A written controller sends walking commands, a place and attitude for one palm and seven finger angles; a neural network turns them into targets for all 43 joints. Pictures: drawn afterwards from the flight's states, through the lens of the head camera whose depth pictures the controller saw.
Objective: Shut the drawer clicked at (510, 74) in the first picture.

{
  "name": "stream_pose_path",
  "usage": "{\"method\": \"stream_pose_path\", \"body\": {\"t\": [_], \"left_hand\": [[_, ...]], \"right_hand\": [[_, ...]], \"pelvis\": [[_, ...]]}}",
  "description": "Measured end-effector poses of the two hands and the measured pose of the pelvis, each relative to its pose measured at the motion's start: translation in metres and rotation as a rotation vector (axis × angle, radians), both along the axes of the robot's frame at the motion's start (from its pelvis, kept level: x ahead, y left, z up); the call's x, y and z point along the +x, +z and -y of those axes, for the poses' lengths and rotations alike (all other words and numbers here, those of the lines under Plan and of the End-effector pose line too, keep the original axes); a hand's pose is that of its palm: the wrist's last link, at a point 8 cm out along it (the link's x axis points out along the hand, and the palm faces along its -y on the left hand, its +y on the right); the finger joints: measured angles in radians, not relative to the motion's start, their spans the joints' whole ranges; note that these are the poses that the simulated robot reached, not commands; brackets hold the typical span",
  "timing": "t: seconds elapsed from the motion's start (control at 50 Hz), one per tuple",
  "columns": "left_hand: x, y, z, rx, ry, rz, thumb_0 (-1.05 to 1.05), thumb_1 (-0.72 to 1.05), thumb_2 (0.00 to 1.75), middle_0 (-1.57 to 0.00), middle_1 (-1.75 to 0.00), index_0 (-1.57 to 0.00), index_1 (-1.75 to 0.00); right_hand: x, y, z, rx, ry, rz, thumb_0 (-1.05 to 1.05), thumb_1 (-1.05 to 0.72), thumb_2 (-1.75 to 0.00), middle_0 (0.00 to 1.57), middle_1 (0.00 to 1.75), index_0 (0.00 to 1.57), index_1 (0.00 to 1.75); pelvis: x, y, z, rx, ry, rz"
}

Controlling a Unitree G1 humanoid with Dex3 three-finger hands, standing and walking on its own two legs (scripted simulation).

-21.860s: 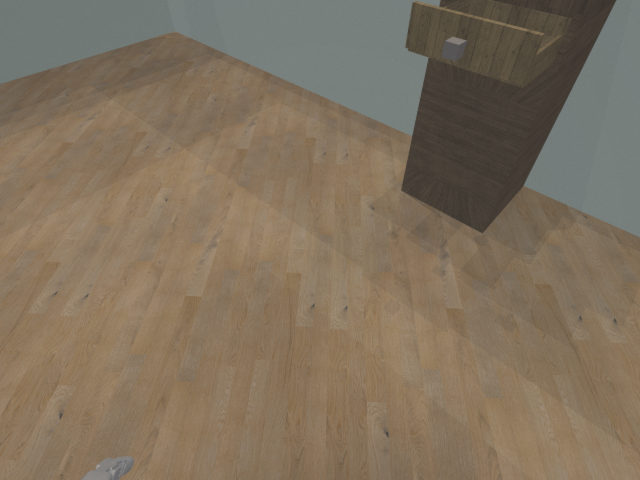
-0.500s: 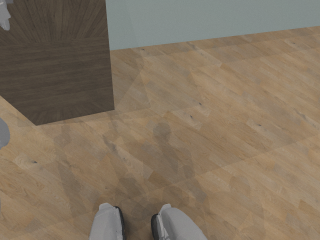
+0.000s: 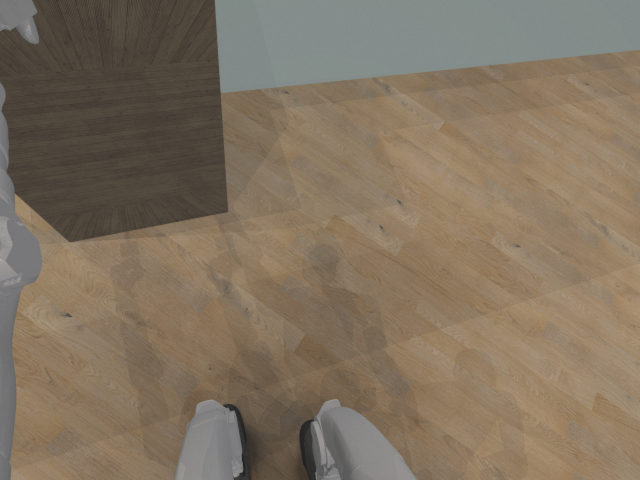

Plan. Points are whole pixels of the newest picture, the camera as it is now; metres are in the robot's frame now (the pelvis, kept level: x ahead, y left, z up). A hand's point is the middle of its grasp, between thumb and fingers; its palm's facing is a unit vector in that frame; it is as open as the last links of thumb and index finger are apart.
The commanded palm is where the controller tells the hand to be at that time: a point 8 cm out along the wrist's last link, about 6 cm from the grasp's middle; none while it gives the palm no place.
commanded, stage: pull the fist back off the drawer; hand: left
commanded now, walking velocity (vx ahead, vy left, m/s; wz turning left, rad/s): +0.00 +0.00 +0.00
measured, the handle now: out of the picture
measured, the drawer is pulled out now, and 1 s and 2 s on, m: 0.00 0.00 0.00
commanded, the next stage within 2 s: draw the hand back to the body in 0.36 s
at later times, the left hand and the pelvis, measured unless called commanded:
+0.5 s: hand out of the picture +0.60 +0.19 +0.14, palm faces +0.17 -0.98 +0.01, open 3.3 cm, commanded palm +0.56 +0.23 +0.13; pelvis +0.03 -0.03 +0.02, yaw -1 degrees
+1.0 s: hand out of the picture +0.42 +0.21 +0.18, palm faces +0.13 -0.99 -0.03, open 3.3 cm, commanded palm +0.38 +0.26 +0.19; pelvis +0.05 -0.02 +0.05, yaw +2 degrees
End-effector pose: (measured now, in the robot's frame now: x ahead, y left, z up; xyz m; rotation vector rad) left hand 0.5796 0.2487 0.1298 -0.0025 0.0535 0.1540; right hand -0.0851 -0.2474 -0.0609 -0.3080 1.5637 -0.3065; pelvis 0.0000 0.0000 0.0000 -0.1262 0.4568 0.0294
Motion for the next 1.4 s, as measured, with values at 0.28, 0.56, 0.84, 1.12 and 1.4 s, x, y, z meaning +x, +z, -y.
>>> {"method": "stream_pose_path", "body": {"t": [0.28,0.56,0.84,1.12,1.4], "left_hand": [[-0.002,0.012,0.014,-0.006,-0.008,0.011,0.03,0.88,0.91,-1.40,-1.60,-1.40,-1.60],[-0.013,0.013,0.001,0.006,0.011,0.047,0.02,0.90,0.90,-1.39,-1.60,-1.40,-1.60],[-0.132,0.035,-0.024,0.015,0.007,0.097,0.02,0.90,0.90,-1.40,-1.60,-1.40,-1.60],[-0.239,0.064,-0.016,0.206,0.099,0.085,0.02,0.90,0.90,-1.40,-1.60,-1.40,-1.60],[-0.340,0.100,-0.009,0.325,0.200,0.162,0.02,0.90,0.90,-1.40,-1.60,-1.40,-1.60]], "right_hand": [[0.017,-0.004,0.010,0.050,-0.026,0.020,0.00,-0.91,-0.90,0.20,0.30,0.20,0.30],[0.065,-0.003,0.032,0.060,-0.038,0.083,0.00,-0.91,-0.90,0.20,0.30,0.20,0.30],[0.223,0.012,0.042,0.092,0.112,0.499,0.01,-0.91,-0.90,0.20,0.30,0.20,0.30],[0.313,0.053,-0.005,0.178,0.266,0.840,0.01,-0.91,-0.90,0.20,0.30,0.20,0.30],[0.281,0.057,-0.013,0.205,0.279,0.827,0.01,-0.90,-0.90,0.20,0.30,0.20,0.30]], "pelvis": [[0.014,0.008,0.014,0.017,-0.012,0.024],[0.041,0.020,0.028,0.047,-0.039,0.055],[0.067,0.046,0.026,0.081,-0.006,0.236],[0.040,0.061,0.021,0.110,0.005,0.390],[0.023,0.078,0.025,0.122,0.007,0.521]]}}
